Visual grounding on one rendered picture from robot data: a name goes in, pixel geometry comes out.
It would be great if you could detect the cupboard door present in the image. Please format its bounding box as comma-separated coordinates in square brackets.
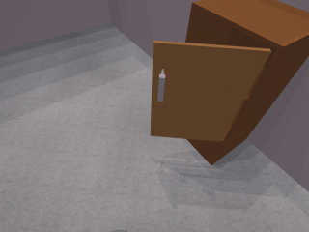
[150, 40, 271, 142]

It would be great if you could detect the handle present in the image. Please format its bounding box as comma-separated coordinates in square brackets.
[157, 69, 166, 102]

